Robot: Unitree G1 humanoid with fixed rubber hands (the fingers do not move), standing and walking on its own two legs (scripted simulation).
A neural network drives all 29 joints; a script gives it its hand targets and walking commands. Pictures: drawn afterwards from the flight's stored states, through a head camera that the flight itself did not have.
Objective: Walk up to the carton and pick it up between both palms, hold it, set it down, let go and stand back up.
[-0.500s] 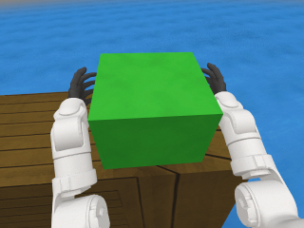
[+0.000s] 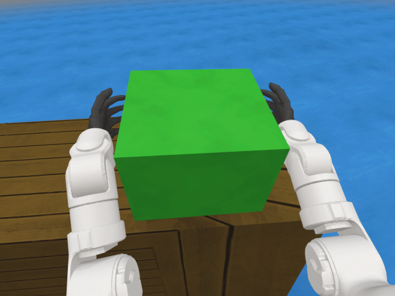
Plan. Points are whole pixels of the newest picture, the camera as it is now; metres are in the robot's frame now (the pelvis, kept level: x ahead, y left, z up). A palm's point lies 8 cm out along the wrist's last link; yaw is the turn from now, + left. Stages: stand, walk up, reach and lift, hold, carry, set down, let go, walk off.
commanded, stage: hold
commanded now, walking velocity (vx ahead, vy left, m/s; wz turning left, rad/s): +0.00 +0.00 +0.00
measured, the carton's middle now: (195, 140) +0.36 +0.00 +0.18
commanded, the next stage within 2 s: none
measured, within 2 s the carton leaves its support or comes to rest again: neither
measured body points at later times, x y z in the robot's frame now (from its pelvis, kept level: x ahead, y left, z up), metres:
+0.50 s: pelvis +0.00 +0.00 +0.00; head -0.05 +0.01 +0.45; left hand +0.37 +0.17 +0.23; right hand +0.38 -0.17 +0.21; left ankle +0.00 +0.13 -0.75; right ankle +0.04 -0.13 -0.75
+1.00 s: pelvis +0.00 +0.00 +0.00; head -0.05 +0.01 +0.45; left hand +0.37 +0.17 +0.23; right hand +0.38 -0.17 +0.21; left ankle +0.00 +0.13 -0.75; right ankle +0.04 -0.13 -0.75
